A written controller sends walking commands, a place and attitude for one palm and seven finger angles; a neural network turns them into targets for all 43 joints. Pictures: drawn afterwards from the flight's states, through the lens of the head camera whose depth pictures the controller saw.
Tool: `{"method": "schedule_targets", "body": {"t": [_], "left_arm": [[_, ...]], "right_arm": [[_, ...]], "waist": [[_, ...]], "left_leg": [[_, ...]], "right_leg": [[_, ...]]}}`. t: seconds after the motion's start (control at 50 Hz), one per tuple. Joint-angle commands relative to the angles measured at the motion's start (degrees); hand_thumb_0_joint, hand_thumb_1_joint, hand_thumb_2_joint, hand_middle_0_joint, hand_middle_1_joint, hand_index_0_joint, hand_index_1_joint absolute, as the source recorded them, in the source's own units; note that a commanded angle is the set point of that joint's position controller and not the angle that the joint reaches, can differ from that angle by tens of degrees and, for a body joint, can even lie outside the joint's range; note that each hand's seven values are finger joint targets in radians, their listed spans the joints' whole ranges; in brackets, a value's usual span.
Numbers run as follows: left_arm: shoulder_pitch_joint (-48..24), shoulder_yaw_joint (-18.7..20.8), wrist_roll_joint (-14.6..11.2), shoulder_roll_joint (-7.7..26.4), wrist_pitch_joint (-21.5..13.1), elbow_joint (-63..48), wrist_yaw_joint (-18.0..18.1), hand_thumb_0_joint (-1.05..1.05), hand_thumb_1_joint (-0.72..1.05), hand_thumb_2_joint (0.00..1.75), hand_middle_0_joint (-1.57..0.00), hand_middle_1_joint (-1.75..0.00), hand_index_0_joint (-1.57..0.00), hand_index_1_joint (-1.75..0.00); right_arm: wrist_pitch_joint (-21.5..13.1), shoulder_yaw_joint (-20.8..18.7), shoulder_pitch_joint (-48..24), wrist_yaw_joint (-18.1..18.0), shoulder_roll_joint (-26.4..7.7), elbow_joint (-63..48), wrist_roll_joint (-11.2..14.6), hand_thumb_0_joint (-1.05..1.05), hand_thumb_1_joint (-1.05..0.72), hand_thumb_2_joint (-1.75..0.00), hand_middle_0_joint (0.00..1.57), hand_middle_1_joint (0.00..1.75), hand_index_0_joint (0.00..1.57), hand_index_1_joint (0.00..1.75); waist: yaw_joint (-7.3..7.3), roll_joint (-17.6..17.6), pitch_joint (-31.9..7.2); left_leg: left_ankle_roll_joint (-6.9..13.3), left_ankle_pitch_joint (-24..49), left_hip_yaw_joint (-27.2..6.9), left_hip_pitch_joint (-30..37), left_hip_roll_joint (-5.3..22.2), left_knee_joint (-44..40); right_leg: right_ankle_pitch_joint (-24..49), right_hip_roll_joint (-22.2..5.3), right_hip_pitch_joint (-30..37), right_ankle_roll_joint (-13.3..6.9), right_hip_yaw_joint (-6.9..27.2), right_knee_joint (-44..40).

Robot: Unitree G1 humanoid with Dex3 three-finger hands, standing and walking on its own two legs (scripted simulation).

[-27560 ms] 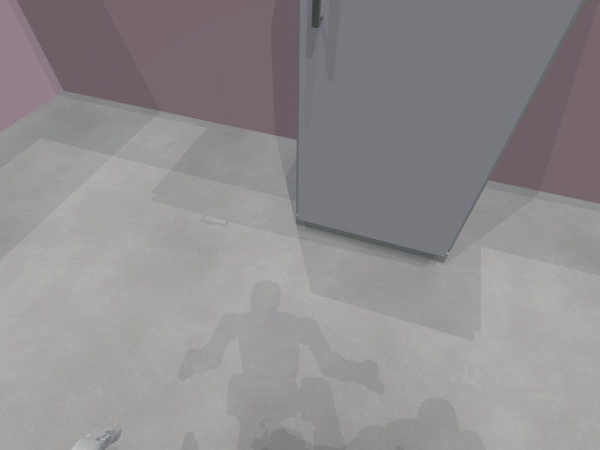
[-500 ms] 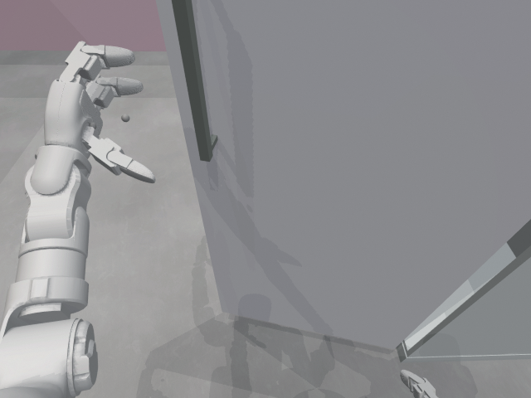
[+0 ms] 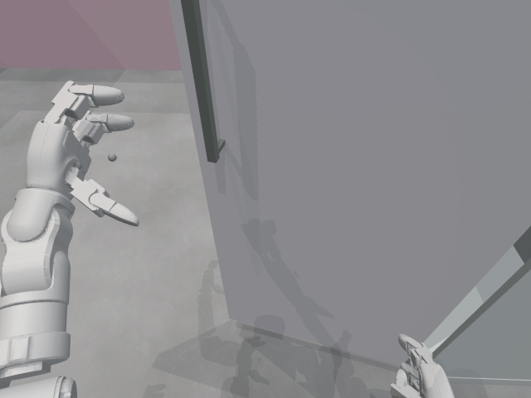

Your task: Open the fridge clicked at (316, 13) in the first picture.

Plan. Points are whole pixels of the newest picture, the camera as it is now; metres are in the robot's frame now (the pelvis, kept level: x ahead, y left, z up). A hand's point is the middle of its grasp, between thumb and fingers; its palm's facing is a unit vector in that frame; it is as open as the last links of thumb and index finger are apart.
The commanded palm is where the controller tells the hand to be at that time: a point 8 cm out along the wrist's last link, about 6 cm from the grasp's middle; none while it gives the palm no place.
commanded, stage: slip the hand off the handle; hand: left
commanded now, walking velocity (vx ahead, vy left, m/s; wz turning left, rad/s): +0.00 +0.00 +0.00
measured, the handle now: (207, 79) +0.50 +0.14 +0.26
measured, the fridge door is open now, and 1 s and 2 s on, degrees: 76 76 76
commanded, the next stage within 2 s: draw the hand back to the body in 0.12 s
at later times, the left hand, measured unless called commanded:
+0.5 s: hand (102, 185) +0.30 +0.23 +0.22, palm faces -0.06 -1.00 -0.08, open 14.7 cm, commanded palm +0.26 +0.28 +0.22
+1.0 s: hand (50, 238) +0.24 +0.28 +0.18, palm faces +0.43 -0.87 -0.24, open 13.2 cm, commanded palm +0.19 +0.31 +0.20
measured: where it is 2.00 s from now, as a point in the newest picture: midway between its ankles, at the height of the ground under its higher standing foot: outside the picture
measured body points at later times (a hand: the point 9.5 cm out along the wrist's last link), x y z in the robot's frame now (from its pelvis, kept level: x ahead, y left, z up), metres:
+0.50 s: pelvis +0.01 -0.01 +0.00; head -0.02 -0.03 +0.45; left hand +0.29 +0.28 +0.22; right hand +0.22 -0.22 -0.06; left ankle +0.00 +0.10 -0.74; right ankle +0.01 -0.11 -0.74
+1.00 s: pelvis +0.00 +0.01 +0.01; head -0.01 +0.01 +0.45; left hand +0.21 +0.32 +0.20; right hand +0.19 -0.19 -0.08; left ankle +0.00 +0.10 -0.74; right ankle +0.01 -0.11 -0.74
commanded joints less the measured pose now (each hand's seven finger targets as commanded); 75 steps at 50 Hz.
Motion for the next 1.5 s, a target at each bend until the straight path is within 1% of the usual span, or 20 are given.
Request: {"method": "schedule_targets", "body": {"t": [0.0, 0.08, 0.12, 0.22, 0.24, 0.26, 0.34, 0.42, 0.46, 0.52, 0.58, 0.68, 0.72, 0.74, 0.76, 0.78, 0.84, 0.9, 1.24, 1.48], "left_arm": [[-18.6, 5.7, -2.3, 14.5, -2.7, -12.9, -0.9, 0.00, -0.55, 0.20, -0.25, -1.15, -0.25, -1.15], [-18.2, 5.7, -2.6, 14.4, -2.8, -18.3, -1.5, 0.00, -0.55, 0.20, -0.25, -1.15, -0.25, -1.15], [-15.2, 6.2, -3.1, 14.1, -2.8, -19.5, -1.8, 0.00, -0.55, 0.20, -0.25, -1.15, -0.25, -1.15], [-16.5, 6.0, -3.6, 14.5, -1.6, -17.0, -1.9, 0.00, -0.55, 0.20, -0.25, -1.15, -0.25, -1.15], [-10.9, 7.1, -4.8, 17.2, 7.5, -7.3, -4.3, 0.00, -0.55, 0.20, -0.25, -1.15, -0.25, -1.15], [-15.6, 4.1, -5.3, 15.0, 11.4, -15.1, -5.9, 0.00, -0.55, 0.20, -0.25, -1.15, -0.25, -1.15], [-15.3, 7.3, -6.9, 18.5, 22.8, -19.3, -8.9, 0.00, -0.55, 0.20, -0.25, -1.15, -0.25, -1.15], [-8.8, 11.6, -9.1, 18.6, 21.3, -25.4, -8.8, 0.00, -0.55, 0.20, -0.25, -1.15, -0.25, -1.15], [-3.7, 11.8, -9.6, 16.8, 21.4, -22.5, -8.7, 0.00, -0.55, 0.20, -0.25, -1.15, -0.25, -1.15], [-0.8, 10.6, -8.6, 15.7, 23.9, -21.3, -8.6, 0.00, -0.55, 0.20, -0.25, -1.15, -0.25, -1.15], [-2.5, 9.2, -8.0, 15.5, 25.4, -25.4, -8.4, 0.00, -0.55, 0.20, -0.25, -1.15, -0.25, -1.15], [-4.8, 8.2, -8.2, 15.4, 22.2, -32.9, -8.5, 0.00, -0.44, 0.25, -0.25, -1.09, -0.25, -1.09], [-1.4, 9.0, -8.5, 15.5, 21.3, -32.4, -8.5, 0.00, -0.37, 0.29, -0.24, -1.04, -0.24, -1.04], [-2.4, 8.3, 1.1, 16.7, 13.0, -42.4, 4.0, 0.00, -0.33, 0.31, -0.24, -1.02, -0.24, -1.02], [7.5, 5.1, 1.4, 8.7, 11.2, -34.5, 9.1, 0.00, -0.30, 0.32, -0.24, -1.00, -0.24, -1.00], [12.8, 3.9, 2.5, 6.5, 9.5, -35.0, 12.4, 0.00, -0.26, 0.34, -0.24, -0.98, -0.24, -0.98], [15.2, 6.4, 4.6, 9.4, 4.7, -40.2, 17.7, 0.00, -0.15, 0.39, -0.24, -0.92, -0.24, -0.92], [15.9, 5.4, 6.3, 8.5, 1.9, -41.6, 20.2, 0.00, -0.04, 0.44, -0.23, -0.85, -0.23, -0.85], [35.3, 7.2, 8.0, 7.3, -1.1, -43.4, 21.9, 0.00, 0.57, 0.74, -0.21, -0.49, -0.21, -0.49], [36.4, 7.2, 8.6, 7.6, -0.6, -47.9, 22.7, 0.00, 0.90, 0.90, -0.20, -0.30, -0.20, -0.30]], "right_arm": [[-3.5, -2.2, -6.2, -1.0, -7.1, -8.8, 0.3, 0.00, -0.90, -0.90, 0.20, 0.30, 0.20, 0.30], [-4.3, -2.1, -6.9, -1.1, -6.6, -9.5, 0.1, 0.00, -0.90, -0.90, 0.20, 0.30, 0.20, 0.30], [-4.6, -2.2, -6.8, -1.1, -6.7, -9.4, -0.1, 0.00, -0.90, -0.90, 0.20, 0.30, 0.20, 0.30], [-4.9, -2.0, -6.6, -1.7, -7.1, -8.3, 0.1, 0.00, -0.90, -0.90, 0.20, 0.30, 0.20, 0.30], [-4.8, -1.6, -8.1, -2.1, -8.4, -8.7, 1.6, 0.00, -0.90, -0.90, 0.20, 0.30, 0.20, 0.30], [-4.7, -1.1, -9.4, -2.2, -7.7, -10.4, 2.3, 0.00, -0.90, -0.90, 0.20, 0.30, 0.20, 0.30], [-5.3, -0.2, -11.8, -1.7, -7.5, -12.3, 2.6, 0.00, -0.90, -0.90, 0.20, 0.30, 0.20, 0.30], [-5.8, -0.3, -11.6, -0.1, -6.6, -13.1, 2.0, 0.00, -0.90, -0.90, 0.20, 0.30, 0.20, 0.30], [-5.3, -0.4, -10.7, 0.4, -6.8, -12.3, 2.1, 0.00, -0.90, -0.90, 0.20, 0.30, 0.20, 0.30], [-4.1, -0.9, -11.2, 0.7, -7.4, -12.2, 2.4, 0.00, -0.90, -0.90, 0.20, 0.30, 0.20, 0.30], [-3.7, -0.6, -11.7, 0.4, -7.2, -13.1, 2.5, 0.00, -0.90, -0.90, 0.20, 0.30, 0.20, 0.30], [-4.9, -0.3, -12.0, -0.6, -6.5, -13.2, 2.0, 0.00, -0.90, -0.90, 0.20, 0.30, 0.20, 0.30], [-5.3, -0.2, -11.7, -0.8, -6.5, -12.6, 1.6, 0.00, -0.90, -0.90, 0.20, 0.30, 0.20, 0.30], [-6.6, -1.2, -9.8, 0.5, -5.7, -11.9, -1.4, 0.00, -0.90, -0.90, 0.20, 0.30, 0.20, 0.30], [-6.9, -1.2, -9.4, 0.7, -6.0, -9.6, -1.9, 0.00, -0.90, -0.90, 0.20, 0.30, 0.20, 0.30], [-6.3, -1.4, -9.0, 1.0, -5.5, -9.1, -1.9, 0.00, -0.90, -0.90, 0.20, 0.30, 0.20, 0.30], [-4.8, -2.3, -8.7, 1.0, -5.8, -8.5, -2.3, 0.00, -0.90, -0.90, 0.20, 0.30, 0.20, 0.30], [-4.4, -2.6, -8.8, 0.7, -5.2, -7.8, -2.5, 0.00, -0.90, -0.90, 0.20, 0.30, 0.20, 0.30], [-2.7, -4.1, -8.2, 1.1, -5.4, -7.3, -3.1, 0.00, -0.90, -0.90, 0.20, 0.30, 0.20, 0.30], [-2.5, -4.1, -7.9, 0.3, -5.2, -7.8, -3.3, 0.00, -0.90, -0.90, 0.20, 0.30, 0.20, 0.30]], "waist": [[-0.32, 0.6, -10.0], [-0.14, 3.1, -12.0], [0.27, 0.7, -13.3], [-0.29, 0.4, -9.9], [1.26, 2.4, -11.6], [1.18, 4.7, -12.8], [2.34, 1.4, -15.5], [3.00, -0.9, -15.6], [2.58, -3.4, -11.7], [2.45, -1.5, -7.1], [1.64, 1.9, -7.6], [1.14, 4.9, -9.2], [1.58, 3.0, -8.8], [1.85, 2.1, -1.2], [0.87, 1.3, 1.0], [1.51, 1.1, 0.7], [1.76, 2.0, -5.3], [1.55, 4.9, -5.6], [2.71, 1.6, -1.6], [1.99, 4.6, -1.3]], "left_leg": [[0.0, 7.6, -2.9, 3.7, 0.9, -4.2], [0.1, 9.4, -2.9, 5.4, 0.7, -3.6], [0.3, 11.7, -2.7, 5.7, 0.8, -2.8], [0.4, 8.6, -2.8, 3.8, 0.6, -2.9], [0.4, 7.4, -3.0, 3.4, 0.8, -4.5], [0.4, 8.8, -3.2, 5.0, 0.5, -5.0], [1.1, 15.1, -4.1, 7.2, -0.1, -4.5], [0.9, 18.3, -4.1, 9.4, -0.1, -4.0], [0.7, 16.8, -3.6, 7.8, 0.2, -4.4], [0.7, 14.3, -3.3, 7.0, 0.4, -4.5], [0.6, 12.6, -3.7, 8.0, 0.2, -5.0], [0.6, 12.2, -4.5, 11.1, 0.2, -5.5], [0.5, 12.4, -4.8, 11.0, 0.4, -5.8], [0.2, 12.1, -4.5, 5.6, 0.4, -5.6], [-0.6, 8.6, -4.6, 4.7, 1.1, -7.1], [-0.9, 6.6, -4.9, 4.5, 1.6, -8.3], [-0.5, 7.2, -3.8, 5.6, 1.4, -8.8], [-0.7, 7.5, -4.0, 7.1, 1.4, -9.9], [-2.6, 17.8, -4.9, 6.9, 2.4, -11.0], [-2.1, 14.6, -4.4, 7.9, 1.9, -10.8]], "right_leg": [[6.1, -0.3, 2.2, -0.3, 1.9, -4.7], [7.5, -0.3, 3.1, -0.4, 2.1, -4.4], [10.7, -0.3, 4.5, -0.2, 2.1, -3.7], [7.3, -0.5, 2.8, 0.1, 2.5, -4.7], [8.4, -1.2, 6.4, -0.3, 2.9, -4.7], [9.8, -1.6, 7.2, -0.1, 2.4, -5.2], [17.2, -1.5, 9.9, 0.3, 2.1, -4.4], [20.9, -0.8, 10.6, 0.6, 1.9, -4.3], [20.2, -0.6, 8.6, 0.9, 1.3, -4.6], [15.7, -0.6, 5.1, 1.1, 1.7, -5.6], [12.1, -0.4, 4.2, 0.6, 1.3, -6.1], [10.1, 0.1, 4.5, 0.0, 1.0, -6.6], [9.9, 0.3, 5.0, -0.1, 0.8, -7.0], [7.9, 0.0, 2.5, -0.2, 1.9, -9.4], [5.4, -0.2, 1.5, -0.5, 1.1, -8.8], [4.2, -0.5, 3.0, -0.5, 0.8, -8.4], [5.3, -1.2, 8.1, -0.5, 1.8, -8.2], [5.4, -1.1, 8.6, -0.7, 1.7, -8.0], [10.1, -0.4, 11.1, -0.6, 0.7, -7.8], [8.7, -0.3, 10.1, -0.5, 1.2, -9.0]]}}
